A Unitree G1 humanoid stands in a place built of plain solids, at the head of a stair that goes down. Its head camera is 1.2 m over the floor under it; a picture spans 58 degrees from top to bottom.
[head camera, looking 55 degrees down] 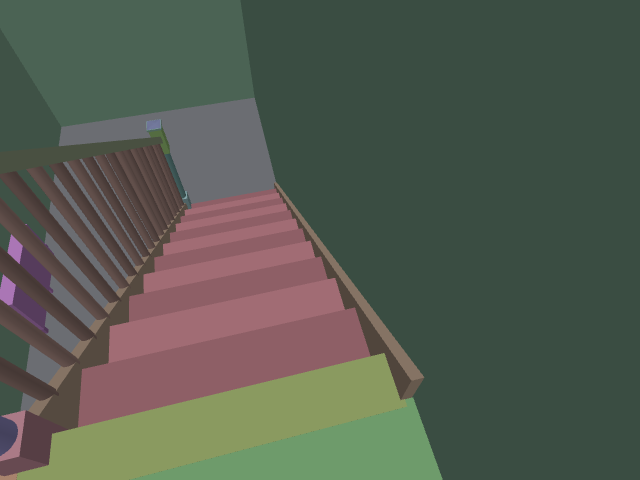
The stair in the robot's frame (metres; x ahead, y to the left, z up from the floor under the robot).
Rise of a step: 0.21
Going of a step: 0.25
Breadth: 0.93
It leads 14 degrees to the left of straight ahead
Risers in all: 12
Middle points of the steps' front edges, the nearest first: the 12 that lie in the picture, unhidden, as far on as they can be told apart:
0.34 0.25 0.00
0.58 0.33 -0.20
0.82 0.39 -0.41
1.06 0.45 -0.62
1.30 0.51 -0.83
1.55 0.57 -1.04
1.79 0.63 -1.25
2.03 0.69 -1.45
2.28 0.75 -1.66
2.52 0.80 -1.87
2.76 0.86 -2.08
3.01 0.91 -2.29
